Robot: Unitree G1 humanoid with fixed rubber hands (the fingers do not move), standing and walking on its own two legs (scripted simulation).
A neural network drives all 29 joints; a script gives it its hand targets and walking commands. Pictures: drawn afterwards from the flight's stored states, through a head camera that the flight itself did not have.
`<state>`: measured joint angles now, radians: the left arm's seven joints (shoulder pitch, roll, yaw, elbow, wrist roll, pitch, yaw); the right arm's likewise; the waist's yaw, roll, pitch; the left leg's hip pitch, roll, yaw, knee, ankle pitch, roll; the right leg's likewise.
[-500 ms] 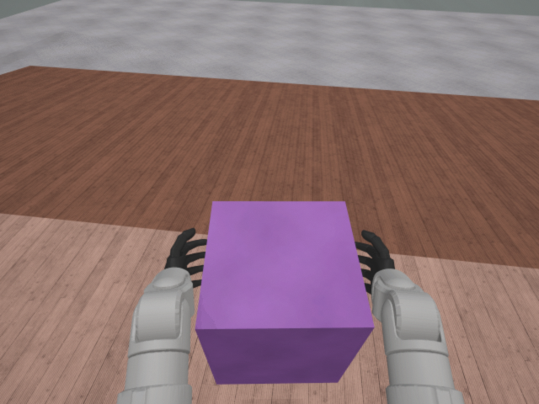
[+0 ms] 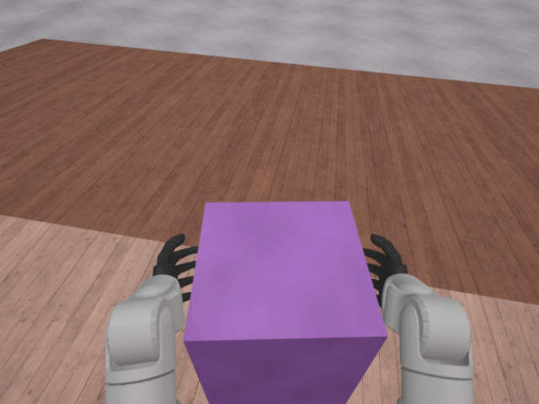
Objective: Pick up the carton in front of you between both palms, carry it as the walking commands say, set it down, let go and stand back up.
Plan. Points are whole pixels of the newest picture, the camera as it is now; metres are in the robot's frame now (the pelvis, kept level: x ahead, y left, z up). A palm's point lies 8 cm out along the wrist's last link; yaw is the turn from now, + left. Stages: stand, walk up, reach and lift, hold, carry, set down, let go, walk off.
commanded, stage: carry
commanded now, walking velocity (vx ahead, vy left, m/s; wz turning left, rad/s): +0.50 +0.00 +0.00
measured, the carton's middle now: (278, 307) +0.28 +0.01 +0.01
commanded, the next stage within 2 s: none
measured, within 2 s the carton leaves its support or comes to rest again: neither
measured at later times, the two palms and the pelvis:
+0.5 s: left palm (217, 135) +0.63 +0.14 +0.08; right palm (357, 142) +0.62 -0.16 +0.07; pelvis +0.35 -0.01 -0.02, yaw +0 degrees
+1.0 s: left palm (224, 56) +1.01 +0.17 +0.09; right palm (326, 60) +1.00 -0.13 +0.09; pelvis +0.69 +0.02 -0.03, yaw -1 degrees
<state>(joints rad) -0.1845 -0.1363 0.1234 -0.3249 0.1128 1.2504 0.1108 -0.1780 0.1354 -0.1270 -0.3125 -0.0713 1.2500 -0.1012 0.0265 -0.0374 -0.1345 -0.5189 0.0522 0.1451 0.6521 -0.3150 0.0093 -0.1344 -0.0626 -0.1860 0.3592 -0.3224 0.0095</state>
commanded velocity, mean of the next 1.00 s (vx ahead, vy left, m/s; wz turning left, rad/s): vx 0.50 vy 0.00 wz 0.00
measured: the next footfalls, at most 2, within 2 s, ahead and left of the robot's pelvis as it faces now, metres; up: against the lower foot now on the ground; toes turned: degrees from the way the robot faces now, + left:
left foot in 0.06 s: +0.18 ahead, +0.11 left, +0.00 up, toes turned +10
right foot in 0.48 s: +0.51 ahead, -0.10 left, +0.00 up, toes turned -13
